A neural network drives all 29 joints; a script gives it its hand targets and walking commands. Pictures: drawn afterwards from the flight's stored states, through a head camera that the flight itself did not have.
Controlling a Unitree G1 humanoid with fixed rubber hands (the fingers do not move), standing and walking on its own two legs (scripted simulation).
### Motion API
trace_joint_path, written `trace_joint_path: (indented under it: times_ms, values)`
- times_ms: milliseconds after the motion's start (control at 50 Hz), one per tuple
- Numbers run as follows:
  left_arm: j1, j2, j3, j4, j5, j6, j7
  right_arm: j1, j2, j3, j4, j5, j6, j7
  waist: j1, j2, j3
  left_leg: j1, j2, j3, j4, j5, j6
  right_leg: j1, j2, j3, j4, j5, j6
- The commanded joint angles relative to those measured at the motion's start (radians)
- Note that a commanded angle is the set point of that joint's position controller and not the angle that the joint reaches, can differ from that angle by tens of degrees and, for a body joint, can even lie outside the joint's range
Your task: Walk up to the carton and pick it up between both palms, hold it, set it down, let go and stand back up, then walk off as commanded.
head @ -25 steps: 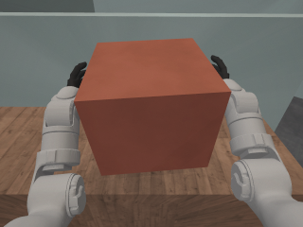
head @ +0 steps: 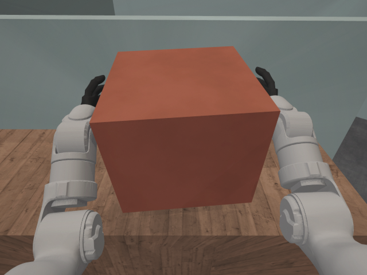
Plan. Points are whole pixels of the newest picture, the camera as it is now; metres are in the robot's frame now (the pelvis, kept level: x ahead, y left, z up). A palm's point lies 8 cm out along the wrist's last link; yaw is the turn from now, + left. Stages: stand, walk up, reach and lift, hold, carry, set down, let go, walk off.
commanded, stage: hold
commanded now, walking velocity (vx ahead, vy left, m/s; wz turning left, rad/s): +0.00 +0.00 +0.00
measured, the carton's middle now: (181, 123) +0.37 +0.02 +0.21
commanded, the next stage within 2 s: none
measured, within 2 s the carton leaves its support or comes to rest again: neither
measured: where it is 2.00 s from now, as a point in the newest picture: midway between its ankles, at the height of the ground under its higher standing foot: outside the picture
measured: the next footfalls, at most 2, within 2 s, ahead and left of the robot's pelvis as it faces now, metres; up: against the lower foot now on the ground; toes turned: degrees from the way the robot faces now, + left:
none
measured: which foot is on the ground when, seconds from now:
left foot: down 0.00-1.00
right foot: down 0.00-1.00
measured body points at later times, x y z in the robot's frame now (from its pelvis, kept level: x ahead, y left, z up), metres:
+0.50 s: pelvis +0.00 +0.00 +0.00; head -0.08 +0.00 +0.44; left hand +0.37 +0.20 +0.25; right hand +0.39 -0.16 +0.26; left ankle +0.04 +0.14 -0.74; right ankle +0.04 -0.13 -0.74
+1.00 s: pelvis +0.00 +0.00 +0.00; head -0.08 +0.00 +0.44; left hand +0.37 +0.20 +0.25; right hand +0.39 -0.16 +0.26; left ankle +0.04 +0.14 -0.74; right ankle +0.04 -0.13 -0.74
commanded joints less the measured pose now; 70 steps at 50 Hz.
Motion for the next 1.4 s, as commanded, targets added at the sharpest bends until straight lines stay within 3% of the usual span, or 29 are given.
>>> trace_joint_path:
  times_ms: [0, 20, 120, 220, 280, 420, 460, 480, 540, 580, 640, 660, 740, 800, 820, 860, 920, 980, 1000, 1020, 1060, 1080, 1100, 1160, 1200, 1220, 1280, 1300, 1380]
  values:
    - [-0.806, -0.573, -0.335, -0.223, -0.158, -0.061, -0.182, -0.724, 0.556, 0.290, -0.198, 0.166, -0.028, 0.160, -0.113, 0.014, -0.307, -0.060, -0.091, 0.043, -0.194, 0.011, 0.001, 0.182, 0.050, 0.054, -0.115, 0.047, -0.018]
    - [-0.806, -0.597, -0.363, -0.283, -0.170, -0.066, -0.180, -0.708, 0.567, 0.302, -0.210, 0.180, -0.031, 0.161, -0.114, 0.038, -0.345, -0.051, -0.081, 0.042, -0.186, 0.050, -0.006, 0.195, 0.056, 0.054, -0.102, 0.085, -0.022]
    - [-0.778, -0.585, -0.351, -0.256, -0.165, -0.058, -0.176, -0.702, 0.560, 0.319, -0.234, 0.178, -0.030, 0.157, -0.120, 0.002, -0.359, -0.032, -0.082, 0.042, -0.186, 0.077, -0.007, 0.211, 0.059, 0.041, -0.095, 0.113, -0.020]
    - [-0.760, -0.563, -0.334, -0.274, -0.160, -0.056, -0.182, -0.683, 0.562, 0.318, -0.241, 0.190, -0.022, 0.149, -0.108, 0.012, -0.334, -0.024, -0.084, 0.044, -0.178, 0.110, -0.003, 0.203, 0.052, 0.053, -0.102, 0.149, -0.012]
    - [-0.775, -0.573, -0.342, -0.251, -0.163, -0.060, -0.181, -0.705, 0.561, 0.312, -0.225, 0.188, -0.024, 0.149, -0.108, 0.010, -0.325, -0.040, -0.083, 0.032, -0.184, 0.058, -0.001, 0.193, 0.059, 0.054, -0.112, 0.087, -0.021]
    - [-0.799, -0.586, -0.360, -0.286, -0.176, -0.062, -0.178, -0.685, 0.570, 0.317, -0.228, 0.188, -0.022, 0.146, -0.128, 0.017, -0.345, -0.020, -0.081, 0.035, -0.182, 0.088, -0.007, 0.199, 0.057, 0.049, -0.107, 0.130, -0.018]
    - [-0.824, -0.588, -0.361, -0.264, -0.182, -0.066, -0.176, -0.732, 0.568, 0.307, -0.222, 0.180, -0.028, 0.154, -0.124, 0.040, -0.359, -0.032, -0.086, 0.036, -0.183, 0.056, -0.005, 0.180, 0.054, 0.052, -0.105, 0.080, -0.022]
    - [-0.821, -0.574, -0.351, -0.230, -0.176, -0.065, -0.175, -0.750, 0.559, 0.307, -0.226, 0.178, -0.028, 0.154, -0.113, 0.016, -0.330, -0.049, -0.083, 0.035, -0.189, 0.028, 0.001, 0.168, 0.053, 0.048, -0.106, 0.051, -0.021]
    - [-0.802, -0.577, -0.354, -0.280, -0.172, -0.068, -0.174, -0.707, 0.582, 0.319, -0.239, 0.184, -0.026, 0.152, -0.115, -0.003, -0.358, -0.029, -0.080, 0.039, -0.185, 0.065, -0.001, 0.197, 0.058, 0.052, -0.107, 0.102, -0.021]
    - [-0.826, -0.569, -0.350, -0.285, -0.166, -0.068, -0.173, -0.700, 0.569, 0.304, -0.191, 0.182, -0.023, 0.159, -0.110, 0.023, -0.340, -0.047, -0.079, 0.038, -0.194, 0.028, 0.002, 0.189, 0.052, 0.049, -0.098, 0.069, -0.022]
    - [-0.783, -0.567, -0.320, -0.201, -0.150, -0.058, -0.181, -0.714, 0.563, 0.308, -0.194, 0.171, -0.023, 0.155, -0.103, 0.000, -0.286, -0.054, -0.084, 0.045, -0.195, 0.030, 0.006, 0.178, 0.052, 0.052, -0.117, 0.064, -0.017]
    - [-0.798, -0.585, -0.345, -0.228, -0.161, -0.061, -0.180, -0.698, 0.566, 0.304, -0.195, 0.171, -0.028, 0.156, -0.123, 0.027, -0.319, -0.038, -0.081, 0.040, -0.189, 0.046, -0.004, 0.182, 0.057, 0.047, -0.109, 0.080, -0.022]
    - [-0.808, -0.580, -0.341, -0.244, -0.170, -0.063, -0.179, -0.697, 0.555, 0.297, -0.188, 0.158, -0.022, 0.155, -0.122, 0.006, -0.330, -0.046, -0.079, 0.041, -0.195, 0.021, 0.003, 0.195, 0.053, 0.053, -0.110, 0.068, -0.020]
    - [-0.854, -0.594, -0.368, -0.273, -0.176, -0.071, -0.172, -0.728, 0.563, 0.289, -0.199, 0.169, -0.031, 0.163, -0.127, 0.043, -0.333, -0.054, -0.079, 0.036, -0.192, 0.021, -0.004, 0.168, 0.053, 0.049, -0.106, 0.049, -0.020]
    - [-0.790, -0.607, -0.374, -0.280, -0.184, -0.067, -0.172, -0.711, 0.579, 0.313, -0.253, 0.179, -0.040, 0.157, -0.124, 0.026, -0.386, -0.037, -0.085, 0.044, -0.175, 0.073, -0.005, 0.208, 0.056, 0.050, -0.093, 0.114, -0.020]
    - [-0.810, -0.558, -0.331, -0.244, -0.163, -0.069, -0.175, -0.711, 0.569, 0.312, -0.207, 0.175, -0.026, 0.155, -0.111, -0.007, -0.324, -0.040, -0.085, 0.045, -0.188, 0.034, 0.007, 0.184, 0.054, 0.050, -0.109, 0.066, -0.016]
    - [-0.793, -0.584, -0.361, -0.261, -0.171, -0.064, -0.174, -0.710, 0.569, 0.314, -0.222, 0.177, -0.032, 0.155, -0.119, 0.028, -0.362, -0.035, -0.082, 0.047, -0.182, 0.059, -0.002, 0.203, 0.052, 0.054, -0.105, 0.108, -0.019]
    - [-0.772, -0.590, -0.348, -0.249, -0.162, -0.063, -0.173, -0.740, 0.566, 0.321, -0.253, 0.178, -0.041, 0.154, -0.099, 0.013, -0.360, -0.043, -0.085, 0.038, -0.182, 0.039, 0.004, 0.185, 0.055, 0.052, -0.106, 0.063, -0.019]
    - [-0.799, -0.569, -0.331, -0.224, -0.158, -0.061, -0.178, -0.708, 0.544, 0.284, -0.186, 0.161, -0.025, 0.157, -0.115, 0.013, -0.313, -0.048, -0.083, 0.041, -0.196, 0.016, 0.004, 0.175, 0.052, 0.046, -0.112, 0.041, -0.022]
    - [-0.806, -0.581, -0.349, -0.243, -0.171, -0.066, -0.178, -0.716, 0.576, 0.303, -0.221, 0.170, -0.029, 0.155, -0.125, 0.013, -0.341, -0.036, -0.084, 0.047, -0.191, 0.037, 0.005, 0.178, 0.048, 0.056, -0.111, 0.070, -0.020]
    - [-0.777, -0.574, -0.335, -0.213, -0.160, -0.061, -0.178, -0.733, 0.563, 0.312, -0.231, 0.172, -0.030, 0.152, -0.111, -0.014, -0.337, -0.039, -0.085, 0.049, -0.185, 0.040, 0.008, 0.180, 0.053, 0.052, -0.116, 0.063, -0.016]
    - [-0.787, -0.567, -0.338, -0.252, -0.162, -0.066, -0.182, -0.694, 0.576, 0.310, -0.215, 0.169, -0.028, 0.151, -0.120, -0.002, -0.344, -0.030, -0.087, 0.046, -0.182, 0.059, 0.007, 0.205, 0.052, 0.050, -0.108, 0.104, -0.014]
    - [-0.761, -0.582, -0.351, -0.262, -0.165, -0.063, -0.175, -0.710, 0.578, 0.329, -0.247, 0.178, -0.033, 0.151, -0.104, 0.002, -0.364, -0.028, -0.086, 0.046, -0.176, 0.089, 0.003, 0.200, 0.055, 0.056, -0.104, 0.125, -0.017]
    - [-0.772, -0.572, -0.326, -0.212, -0.158, -0.059, -0.182, -0.706, 0.559, 0.302, -0.206, 0.175, -0.026, 0.150, -0.114, 0.003, -0.315, -0.054, -0.088, 0.043, -0.193, 0.041, 0.005, 0.201, 0.054, 0.054, -0.115, 0.079, -0.018]
    - [-0.794, -0.580, -0.350, -0.275, -0.168, -0.064, -0.177, -0.713, 0.573, 0.318, -0.243, 0.184, -0.032, 0.156, -0.112, 0.009, -0.372, -0.029, -0.080, 0.036, -0.185, 0.069, 0.003, 0.200, 0.058, 0.051, -0.101, 0.107, -0.021]
    - [-0.809, -0.562, -0.323, -0.236, -0.152, -0.063, -0.177, -0.685, 0.545, 0.292, -0.173, 0.170, -0.017, 0.158, -0.111, 0.015, -0.302, -0.057, -0.082, 0.040, -0.200, 0.015, 0.001, 0.185, 0.056, 0.052, -0.114, 0.044, -0.019]
    - [-0.820, -0.597, -0.375, -0.282, -0.179, -0.067, -0.181, -0.693, 0.559, 0.300, -0.199, 0.174, -0.028, 0.161, -0.120, 0.031, -0.362, -0.035, -0.081, 0.033, -0.187, 0.049, -0.009, 0.186, 0.060, 0.051, -0.104, 0.076, -0.024]
    - [-0.790, -0.559, -0.335, -0.248, -0.162, -0.062, -0.183, -0.670, 0.552, 0.293, -0.184, 0.170, -0.018, 0.158, -0.124, 0.024, -0.298, -0.039, -0.082, 0.037, -0.198, 0.042, -0.005, 0.172, 0.058, 0.046, -0.109, 0.067, -0.021]
    - [-0.799, -0.589, -0.352, -0.265, -0.170, -0.068, -0.178, -0.698, 0.563, 0.302, -0.205, 0.170, -0.028, 0.157, -0.120, 0.019, -0.337, -0.055, -0.082, 0.037, -0.187, 0.055, -0.003, 0.204, 0.054, 0.052, -0.108, 0.091, -0.019]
